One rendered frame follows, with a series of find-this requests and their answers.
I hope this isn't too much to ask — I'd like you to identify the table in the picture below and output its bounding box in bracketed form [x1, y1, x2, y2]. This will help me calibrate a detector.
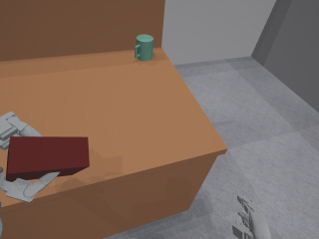
[0, 0, 228, 239]

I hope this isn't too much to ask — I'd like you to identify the left robot hand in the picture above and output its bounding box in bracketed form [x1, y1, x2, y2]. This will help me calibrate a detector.
[0, 112, 60, 203]

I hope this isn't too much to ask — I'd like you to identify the right robot hand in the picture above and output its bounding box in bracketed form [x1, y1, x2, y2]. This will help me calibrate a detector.
[232, 194, 272, 239]

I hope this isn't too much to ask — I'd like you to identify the sponge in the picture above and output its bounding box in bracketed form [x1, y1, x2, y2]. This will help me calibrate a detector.
[6, 136, 90, 182]

